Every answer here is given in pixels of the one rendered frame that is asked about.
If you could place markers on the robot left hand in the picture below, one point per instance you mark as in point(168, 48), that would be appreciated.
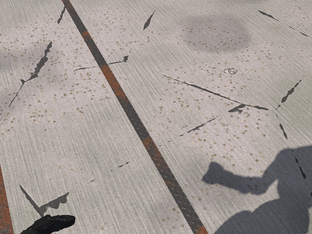
point(49, 224)

